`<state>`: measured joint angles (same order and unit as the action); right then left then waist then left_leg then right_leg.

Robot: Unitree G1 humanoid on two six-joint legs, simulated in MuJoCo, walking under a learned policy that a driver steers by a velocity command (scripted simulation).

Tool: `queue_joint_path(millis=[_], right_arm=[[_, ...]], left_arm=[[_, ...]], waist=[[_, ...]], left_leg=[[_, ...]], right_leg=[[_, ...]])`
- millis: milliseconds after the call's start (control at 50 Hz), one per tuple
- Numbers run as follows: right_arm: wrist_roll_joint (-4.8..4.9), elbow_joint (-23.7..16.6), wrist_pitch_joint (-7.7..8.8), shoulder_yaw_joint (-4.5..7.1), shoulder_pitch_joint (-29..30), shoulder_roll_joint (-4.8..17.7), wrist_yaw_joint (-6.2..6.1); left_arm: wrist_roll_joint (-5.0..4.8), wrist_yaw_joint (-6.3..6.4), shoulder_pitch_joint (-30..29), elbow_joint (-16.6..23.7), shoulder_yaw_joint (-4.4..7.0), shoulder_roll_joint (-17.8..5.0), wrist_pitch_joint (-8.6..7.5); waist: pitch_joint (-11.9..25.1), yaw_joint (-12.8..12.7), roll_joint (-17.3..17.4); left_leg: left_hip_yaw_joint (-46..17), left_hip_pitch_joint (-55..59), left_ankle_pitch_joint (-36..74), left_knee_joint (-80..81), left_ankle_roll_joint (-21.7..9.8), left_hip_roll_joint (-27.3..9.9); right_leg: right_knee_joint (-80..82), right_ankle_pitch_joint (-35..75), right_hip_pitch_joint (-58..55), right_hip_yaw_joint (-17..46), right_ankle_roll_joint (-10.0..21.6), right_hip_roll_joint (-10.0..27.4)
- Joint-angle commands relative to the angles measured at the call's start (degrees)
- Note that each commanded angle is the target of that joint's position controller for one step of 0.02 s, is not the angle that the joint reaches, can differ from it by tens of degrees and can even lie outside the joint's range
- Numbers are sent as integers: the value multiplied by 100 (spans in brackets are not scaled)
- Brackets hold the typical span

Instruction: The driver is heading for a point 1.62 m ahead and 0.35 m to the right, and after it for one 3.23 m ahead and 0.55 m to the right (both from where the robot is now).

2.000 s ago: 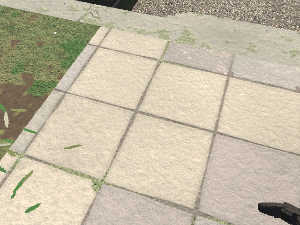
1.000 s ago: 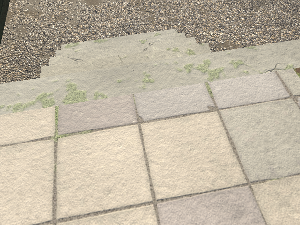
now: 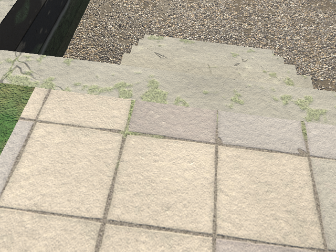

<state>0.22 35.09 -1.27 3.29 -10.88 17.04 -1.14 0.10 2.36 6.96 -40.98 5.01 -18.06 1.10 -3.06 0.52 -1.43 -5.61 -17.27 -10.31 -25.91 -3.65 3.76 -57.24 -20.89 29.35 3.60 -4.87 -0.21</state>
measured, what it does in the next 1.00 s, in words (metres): steps on the spot, turning right: right foot, then right foot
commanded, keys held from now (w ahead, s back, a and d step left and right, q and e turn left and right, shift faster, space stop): e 0.84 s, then no key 0.04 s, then q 0.10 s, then w+q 0.02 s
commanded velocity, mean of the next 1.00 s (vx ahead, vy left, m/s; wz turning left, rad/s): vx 0.00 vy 0.00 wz -0.31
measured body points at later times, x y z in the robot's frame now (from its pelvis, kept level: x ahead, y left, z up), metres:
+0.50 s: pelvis +0.01 -0.02 -0.01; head +0.04 -0.03 +0.43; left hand +0.20 +0.24 -0.11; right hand +0.10 -0.32 -0.11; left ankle +0.03 +0.08 -0.74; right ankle -0.01 -0.14 -0.71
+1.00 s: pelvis -0.01 -0.08 +0.00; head +0.01 -0.12 +0.45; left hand +0.25 +0.10 -0.08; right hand +0.02 -0.40 -0.12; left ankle +0.07 +0.06 -0.69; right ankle -0.03 -0.16 -0.74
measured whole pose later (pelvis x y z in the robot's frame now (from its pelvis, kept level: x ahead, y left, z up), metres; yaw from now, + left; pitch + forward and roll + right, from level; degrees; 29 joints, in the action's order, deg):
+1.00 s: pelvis -0.01 -0.08 +0.00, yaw -23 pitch +2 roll +2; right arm 0.0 40.7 -1.6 4.5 -8.6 17.7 -1.8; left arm 0.8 1.2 9.5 -35.9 2.0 -15.3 0.8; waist -2.2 0.0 2.2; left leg -2.2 -27.7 -18.0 -52.1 5.3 -1.8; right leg -26.0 -12.1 15.1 3.8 3.8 -3.5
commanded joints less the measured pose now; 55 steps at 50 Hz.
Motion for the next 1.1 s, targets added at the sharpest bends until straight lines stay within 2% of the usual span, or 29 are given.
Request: queue_joint_path(millis=[20, 100, 160, 180, 200, 220, 260, 300, 360, 400, 440, 460, 480, 520, 600, 640, 680, 700, 720, 740, 760, 780, 800, 840, 900, 980, 1000, 1040, 1100], right_arm=[[-38, -396, 51, 233, 201, 849, -70], [-152, -226, 67, 50, 249, 487, 26], [-144, -25, 116, -38, 275, 391, 93], [-172, 57, 164, -34, 81, 422, 94], [-241, 54, 204, 10, -125, 551, 85], [-240, 14, 225, 32, -167, 515, 60], [-192, -52, 186, 81, 278, 547, -40], [-160, -91, 100, 110, 249, 464, -85], [-126, -130, 103, 170, 155, 371, -48], [-115, -126, 110, 242, 52, 449, -16], [-127, -97, 111, 327, -146, 713, -3], [-141, -153, 145, 318, -52, 708, -30], [-161, -193, 190, 281, -112, 655, -61], [-84, -211, 226, 288, 250, 698, -95], [-59, -121, 92, 362, 335, 874, -103], [8, -48, 48, 398, 203, 965, -88], [136, -3, 38, 399, 241, 978, -69], [148, 105, 63, 361, 3, 819, -49], [-32, 103, 82, 290, -176, 543, -18], [-268, -287, 103, 178, 217, 350, -37], [-141, -330, 124, 264, 675, 639, -87], [-14, -289, 101, 293, 682, 717, -105], [-34, -154, 73, 326, 536, 744, -148], [-114, -36, 47, 354, 411, 763, -182], [-24, 160, 48, 280, 152, 551, -118], [-13, 223, 32, 104, 323, 216, -42], [-4, 234, 39, 76, 326, 210, -5], [88, 152, 62, 114, 469, 469, 34], [163, 89, 196, 106, 574, 580, 63]], left_arm=[[-11, -23, 30, 283, 47, -334, -65], [-23, -121, 66, 236, -42, -224, -99], [-7, -197, 247, 165, -92, -173, -166], [59, -189, 215, 226, -81, -352, -184], [65, -159, 162, 348, -9, -784, -190], [-17, -166, 88, 263, 75, -1018, -182], [-16, -188, 50, 313, -2, -661, -204], [-36, -172, 27, 393, 9, -695, -220], [-84, -105, 154, 513, 45, -722, -160], [-108, -75, 144, 651, 40, -632, -101], [-102, -83, 243, 761, 7, -468, -45], [-76, -108, 259, 791, 41, -523, -20], [-90, -136, 187, 821, 118, -675, 6], [-159, -167, 288, 765, 113, -517, 97], [-158, -293, 51, 914, -41, -219, 134], [-184, -359, 99, 976, -4, -345, 141], [-157, -386, 457, 894, 61, -405, 168], [-119, -335, 660, 837, 135, -545, 178], [-120, -254, 837, 898, 286, -1068, 159], [45, -228, 794, 1130, 359, -1683, 82], [206, -284, 973, 1103, 300, -1412, -56], [185, -288, 727, 1044, 221, -1248, -152], [51, -251, 412, 1036, 193, -1088, -174], [-74, -168, 71, 1082, 85, -869, -123], [8, -91, 82, 1053, -20, -638, -98], [101, -83, 99, 852, -173, -283, -114], [125, -103, 225, 761, -182, -279, -118], [115, -168, 449, 637, -54, -732, -119], [20, -181, 616, 501, 7, -900, -166]], waist=[[849, 19, 918], [720, 126, 977], [476, -85, 768], [461, -27, 580], [473, 213, 50], [456, 375, -618], [385, 162, -824], [356, 138, -901], [481, 73, -586], [498, 29, -19], [533, -2, 1006], [600, 11, 1358], [594, 90, 1042], [471, -113, 509], [630, 63, 926], [809, 101, 1061], [896, -116, 984], [882, -152, 736], [814, -91, -438], [763, -108, -1736], [1185, -562, -961], [886, -342, -719], [704, -158, -466], [687, 14, -480], [988, 50, -461], [917, -102, -610], [913, -194, -668], [487, -415, -868], [24, -512, -665]], left_leg=[[-1378, 805, 635, 699, -923, -1369], [-1279, 282, -24, 723, -909, -1338], [-1089, -18, -415, 585, -599, -1154], [-992, -45, -469, 436, -351, -994], [-695, -66, -696, 35, -115, -652], [-74, 104, -694, -125, 128, -216], [246, 513, -459, -534, 300, -161], [311, 500, -378, -620, 246, -172], [333, 571, -281, -540, 127, -273], [21, 719, -169, -150, -76, -603], [-1138, 1045, 420, 568, -763, -1740], [-1679, 1069, 1147, 702, -1256, -2447], [-1849, 1066, 1846, 741, -1565, -2779], [-1040, 994, 1879, 676, -1264, -2451], [246, 889, 2132, 514, -909, -1854], [356, 1066, 2163, 324, -855, -1970], [587, 910, 1712, -113, -578, -1955], [849, 518, 1066, -586, -240, -1772], [1383, -670, -484, -1898, 327, -1285], [1163, -2276, -2990, -3338, 801, -419], [246, -2281, -3061, -4258, 800, -401], [105, -2359, -2536, -4430, 722, -505], [76, -2365, -1984, -4275, 704, -593], [88, -2011, -1321, -4142, 786, -551], [209, -1641, -863, -3863, 903, -476], [261, -743, -674, -2233, 919, -732], [348, -466, -697, -1889, 890, -742], [607, -516, -999, -1688, 769, -566], [551, -1058, -1491, -1423, 448, -606]], right_leg=[[653, 168, -84, 63, -53, 123], [1603, 128, -1066, -86, 47, 280], [3159, 1069, -1916, -237, 262, 168], [3271, 1632, -2089, 45, 370, 338], [3128, 2671, -2065, 510, 571, 756], [3180, 2139, -1610, 759, 896, 819], [3586, 1383, -1068, 1235, 1060, 925], [3520, 1413, -1027, 1383, 1040, 887], [3181, 1388, -955, 1396, 993, 697], [2628, 1169, -649, 1059, 798, 339], [1463, 388, -49, 310, 447, -154], [410, -987, 199, 36, 325, -81], [-678, -1522, 476, 133, 240, 60], [-853, -1139, 591, 206, 171, 332], [593, -493, -289, -437, 122, 307], [1326, -243, -642, -626, 194, 197], [2506, 649, -1331, -907, 405, -32], [3058, 1129, -1908, -774, 586, -152], [3436, 2767, -2785, 573, 976, 683], [3562, 4331, -2968, 2875, 2228, 2248], [3760, 3793, -2736, 2962, 2701, 2350], [3771, 3246, -2532, 2412, 2409, 1992], [3734, 2777, -2390, 2000, 2042, 1628], [3693, 3000, -2062, 1609, 1772, 1263], [3665, 3221, -2202, 1228, 1770, 1116], [3725, 2492, -2032, 878, 1669, 978], [3906, 1568, -1923, 895, 1694, 969], [4331, -429, -1720, 1310, 1812, 1118], [4558, -1360, -2035, 1893, 1890, 1508]])
Keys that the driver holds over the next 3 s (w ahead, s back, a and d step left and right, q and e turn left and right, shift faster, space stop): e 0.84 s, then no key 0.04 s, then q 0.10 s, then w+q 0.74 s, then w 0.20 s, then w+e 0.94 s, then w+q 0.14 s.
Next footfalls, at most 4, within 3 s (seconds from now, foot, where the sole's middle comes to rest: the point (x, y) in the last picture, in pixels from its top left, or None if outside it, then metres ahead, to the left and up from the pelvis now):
0.18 right None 0.05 -0.15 -0.78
0.72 right None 0.01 -0.17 -0.78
1.24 left None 0.08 0.03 -0.78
1.64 right None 0.37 -0.26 -0.78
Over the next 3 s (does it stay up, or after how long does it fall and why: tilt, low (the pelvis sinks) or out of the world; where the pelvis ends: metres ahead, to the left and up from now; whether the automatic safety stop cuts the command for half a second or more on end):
stays up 0.90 -0.21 0.00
